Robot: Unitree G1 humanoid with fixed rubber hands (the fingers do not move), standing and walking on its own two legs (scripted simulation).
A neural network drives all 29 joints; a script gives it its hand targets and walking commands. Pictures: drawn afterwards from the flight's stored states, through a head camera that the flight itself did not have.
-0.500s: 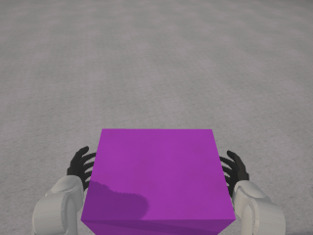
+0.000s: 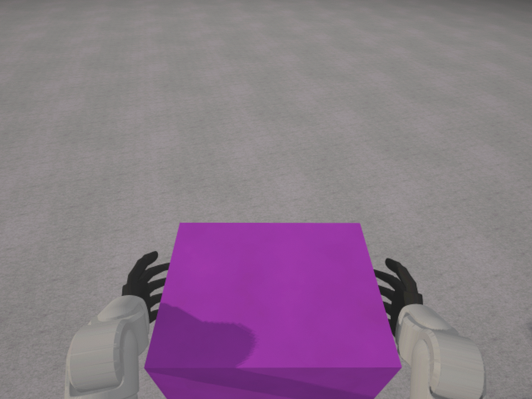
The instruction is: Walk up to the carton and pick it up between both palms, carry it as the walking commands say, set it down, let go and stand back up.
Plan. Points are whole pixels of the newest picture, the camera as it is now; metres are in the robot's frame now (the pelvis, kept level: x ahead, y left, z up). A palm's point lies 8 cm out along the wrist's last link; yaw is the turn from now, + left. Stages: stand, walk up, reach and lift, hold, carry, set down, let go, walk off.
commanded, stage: carry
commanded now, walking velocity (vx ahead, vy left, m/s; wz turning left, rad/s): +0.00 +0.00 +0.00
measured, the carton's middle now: (269, 325) +0.26 +0.00 +0.00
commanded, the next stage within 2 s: none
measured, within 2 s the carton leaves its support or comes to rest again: neither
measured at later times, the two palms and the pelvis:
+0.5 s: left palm (177, 292) +0.27 +0.13 +0.07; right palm (429, 299) +0.27 -0.22 +0.07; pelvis +0.02 -0.04 +0.00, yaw +0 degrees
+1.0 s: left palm (192, 287) +0.29 +0.12 +0.07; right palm (436, 294) +0.28 -0.24 +0.06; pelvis +0.03 -0.06 +0.00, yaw +0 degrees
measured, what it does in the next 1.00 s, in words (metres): shifts its weight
